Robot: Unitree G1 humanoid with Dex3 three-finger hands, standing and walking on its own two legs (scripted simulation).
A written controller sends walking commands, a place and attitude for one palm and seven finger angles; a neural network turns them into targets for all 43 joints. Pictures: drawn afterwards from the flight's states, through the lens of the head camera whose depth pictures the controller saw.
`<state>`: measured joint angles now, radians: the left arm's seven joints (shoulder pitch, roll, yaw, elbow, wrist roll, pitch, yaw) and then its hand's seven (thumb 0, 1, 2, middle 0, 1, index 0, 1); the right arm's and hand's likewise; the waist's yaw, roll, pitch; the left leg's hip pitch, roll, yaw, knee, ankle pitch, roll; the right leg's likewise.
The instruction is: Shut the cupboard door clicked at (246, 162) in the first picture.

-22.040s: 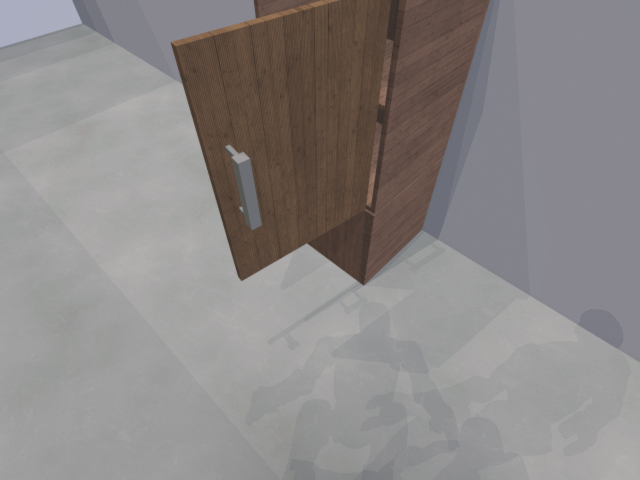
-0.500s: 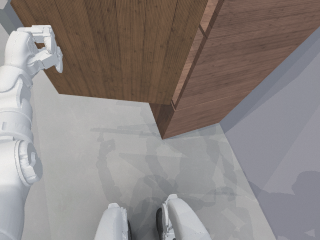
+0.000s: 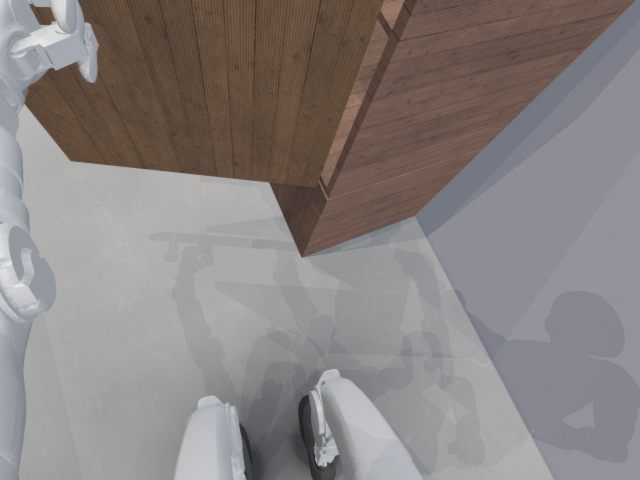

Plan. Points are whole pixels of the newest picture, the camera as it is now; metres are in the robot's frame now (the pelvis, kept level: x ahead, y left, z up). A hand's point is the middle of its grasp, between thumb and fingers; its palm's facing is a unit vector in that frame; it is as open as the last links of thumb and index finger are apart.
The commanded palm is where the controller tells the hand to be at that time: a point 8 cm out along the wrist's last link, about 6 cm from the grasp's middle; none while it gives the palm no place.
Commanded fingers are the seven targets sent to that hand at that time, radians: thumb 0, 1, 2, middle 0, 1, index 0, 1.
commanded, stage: push the door shut along its arc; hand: left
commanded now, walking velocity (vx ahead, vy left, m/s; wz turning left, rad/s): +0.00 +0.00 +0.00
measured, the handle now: out of the picture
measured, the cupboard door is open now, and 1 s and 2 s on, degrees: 65 57 57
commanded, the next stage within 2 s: pull the fist back off the door in 0.20 s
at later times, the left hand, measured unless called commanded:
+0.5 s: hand (96, 17) +0.62 +0.15 +0.08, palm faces +0.13 -0.99 +0.00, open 3.2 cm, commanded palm +0.59 +0.15 +0.09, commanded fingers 0.00 0.90 0.90 -1.30 -1.50 -1.30 -1.50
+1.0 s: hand (98, 87) +0.53 +0.15 +0.08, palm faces +0.11 -0.99 -0.01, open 3.1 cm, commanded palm +0.50 +0.18 +0.09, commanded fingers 0.00 0.90 0.90 -1.30 -1.50 -1.30 -1.50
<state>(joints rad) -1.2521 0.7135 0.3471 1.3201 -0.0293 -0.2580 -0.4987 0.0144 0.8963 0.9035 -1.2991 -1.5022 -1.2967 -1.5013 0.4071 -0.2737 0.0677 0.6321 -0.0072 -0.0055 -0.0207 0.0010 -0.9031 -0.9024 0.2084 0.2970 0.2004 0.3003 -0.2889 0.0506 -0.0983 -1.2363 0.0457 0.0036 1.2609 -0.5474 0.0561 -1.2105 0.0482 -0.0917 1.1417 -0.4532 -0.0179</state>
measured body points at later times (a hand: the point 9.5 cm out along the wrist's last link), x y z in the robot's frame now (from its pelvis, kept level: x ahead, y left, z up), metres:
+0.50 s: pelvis +0.00 -0.01 -0.01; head +0.21 +0.03 +0.39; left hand +0.60 +0.20 +0.09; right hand -0.05 -0.25 -0.09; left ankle +0.01 +0.08 -0.63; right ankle +0.04 -0.12 -0.63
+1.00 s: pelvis +0.02 -0.02 +0.03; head +0.16 +0.00 +0.46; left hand +0.52 +0.20 +0.08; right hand +0.00 -0.29 -0.08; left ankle +0.01 +0.08 -0.63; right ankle +0.04 -0.12 -0.63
